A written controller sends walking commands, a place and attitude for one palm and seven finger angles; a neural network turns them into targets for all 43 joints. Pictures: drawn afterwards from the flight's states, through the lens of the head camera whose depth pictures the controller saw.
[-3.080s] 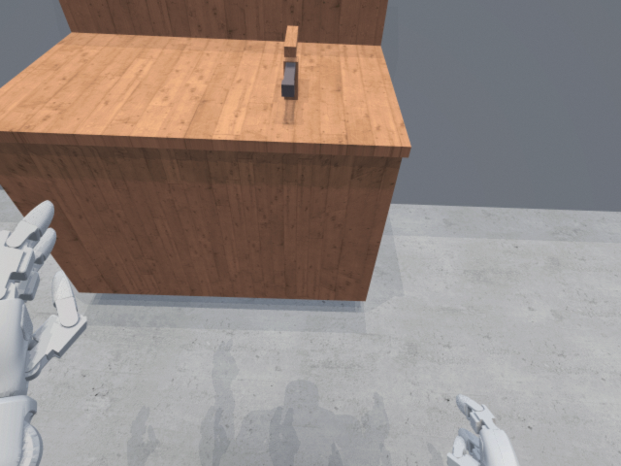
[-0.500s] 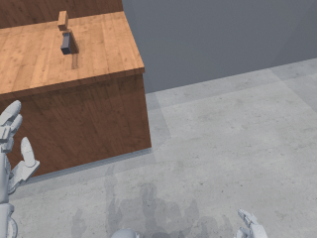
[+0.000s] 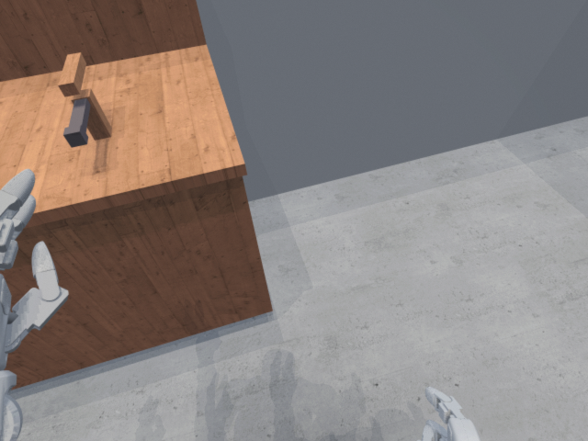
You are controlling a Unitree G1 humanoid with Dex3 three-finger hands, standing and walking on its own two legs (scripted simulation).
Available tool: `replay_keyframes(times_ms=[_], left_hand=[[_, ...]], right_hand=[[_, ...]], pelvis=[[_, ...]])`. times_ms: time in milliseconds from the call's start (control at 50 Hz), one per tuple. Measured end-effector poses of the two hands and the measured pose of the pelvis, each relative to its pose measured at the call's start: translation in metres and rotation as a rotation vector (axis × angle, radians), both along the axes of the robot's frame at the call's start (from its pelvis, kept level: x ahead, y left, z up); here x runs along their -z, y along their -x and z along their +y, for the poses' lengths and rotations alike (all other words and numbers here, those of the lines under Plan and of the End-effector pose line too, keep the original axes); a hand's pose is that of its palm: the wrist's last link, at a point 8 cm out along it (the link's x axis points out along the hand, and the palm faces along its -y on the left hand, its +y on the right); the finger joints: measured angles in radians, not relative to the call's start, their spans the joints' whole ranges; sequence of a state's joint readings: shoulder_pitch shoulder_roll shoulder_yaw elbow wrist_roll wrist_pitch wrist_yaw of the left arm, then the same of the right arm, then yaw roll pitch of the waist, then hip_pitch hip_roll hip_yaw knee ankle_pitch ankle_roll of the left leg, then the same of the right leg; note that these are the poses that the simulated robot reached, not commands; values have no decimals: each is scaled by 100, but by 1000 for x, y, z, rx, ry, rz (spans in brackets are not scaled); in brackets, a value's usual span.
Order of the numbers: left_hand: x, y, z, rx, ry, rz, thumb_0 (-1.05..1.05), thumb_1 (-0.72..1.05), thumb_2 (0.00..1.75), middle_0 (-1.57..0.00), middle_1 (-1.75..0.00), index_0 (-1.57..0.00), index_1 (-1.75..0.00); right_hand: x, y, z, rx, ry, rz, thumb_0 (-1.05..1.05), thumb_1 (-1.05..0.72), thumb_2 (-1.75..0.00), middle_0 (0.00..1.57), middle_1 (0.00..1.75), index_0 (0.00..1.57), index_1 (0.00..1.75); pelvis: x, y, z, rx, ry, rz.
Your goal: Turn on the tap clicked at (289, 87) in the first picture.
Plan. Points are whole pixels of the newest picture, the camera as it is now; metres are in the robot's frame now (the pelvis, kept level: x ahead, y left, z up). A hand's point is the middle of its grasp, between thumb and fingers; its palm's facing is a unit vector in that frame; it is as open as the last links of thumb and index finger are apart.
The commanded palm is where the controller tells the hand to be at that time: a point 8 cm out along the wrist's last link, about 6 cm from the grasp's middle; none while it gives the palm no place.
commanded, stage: take the last steps up to it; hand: left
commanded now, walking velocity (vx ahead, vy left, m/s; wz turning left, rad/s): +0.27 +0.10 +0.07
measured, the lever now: (76, 136) +0.58 +0.44 +0.11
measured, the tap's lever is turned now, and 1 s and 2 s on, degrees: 0 0 0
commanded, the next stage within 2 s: come to a stop and stand still in 0.52 s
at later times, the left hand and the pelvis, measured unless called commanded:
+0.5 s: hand (78, 193) +0.34 +0.27 +0.20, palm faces +0.41 -0.82 -0.39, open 7.4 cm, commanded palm +0.27 +0.30 +0.20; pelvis +0.11 +0.03 +0.01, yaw +0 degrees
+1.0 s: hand (121, 186) +0.36 +0.23 +0.19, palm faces +0.36 -0.81 -0.45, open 7.4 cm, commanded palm +0.30 +0.29 +0.20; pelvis +0.14 +0.00 +0.02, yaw +1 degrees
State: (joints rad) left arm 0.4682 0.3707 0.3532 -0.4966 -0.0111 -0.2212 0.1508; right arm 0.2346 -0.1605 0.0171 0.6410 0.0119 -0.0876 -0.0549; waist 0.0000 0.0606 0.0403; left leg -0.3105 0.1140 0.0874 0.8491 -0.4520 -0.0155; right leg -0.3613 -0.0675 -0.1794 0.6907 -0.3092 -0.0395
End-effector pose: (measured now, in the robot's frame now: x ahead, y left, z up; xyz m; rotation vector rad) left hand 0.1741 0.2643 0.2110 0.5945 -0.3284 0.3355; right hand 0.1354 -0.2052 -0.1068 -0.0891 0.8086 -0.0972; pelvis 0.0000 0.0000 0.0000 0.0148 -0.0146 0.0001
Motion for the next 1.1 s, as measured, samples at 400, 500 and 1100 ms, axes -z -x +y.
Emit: replay_keyframes(times_ms=[400, 500, 1100], left_hand=[[-1, -99, 27, 47, 61, -89, 1, 88, 89, -21, -30, -22, -30], [0, -125, 42, 20, 83, -74, 1, 89, 89, -21, -30, -21, -30], [-13, -145, 47, 16, -69, -83, 1, 88, 89, -22, -30, -22, -30]], right_hand=[[-52, -116, -33, 61, 201, -78, 1, -91, -90, 20, 30, 19, 30], [-54, -136, 1, 41, 116, -109, 1, -91, -90, 20, 30, 19, 30], [-56, -165, -30, -24, 222, -81, 1, -91, -90, 20, 30, 19, 30]], pelvis=[[-7, -97, 22, 19, -23, -3], [-13, -112, 25, 9, 9, -1], [-11, -130, 14, -4, -4, 6]])
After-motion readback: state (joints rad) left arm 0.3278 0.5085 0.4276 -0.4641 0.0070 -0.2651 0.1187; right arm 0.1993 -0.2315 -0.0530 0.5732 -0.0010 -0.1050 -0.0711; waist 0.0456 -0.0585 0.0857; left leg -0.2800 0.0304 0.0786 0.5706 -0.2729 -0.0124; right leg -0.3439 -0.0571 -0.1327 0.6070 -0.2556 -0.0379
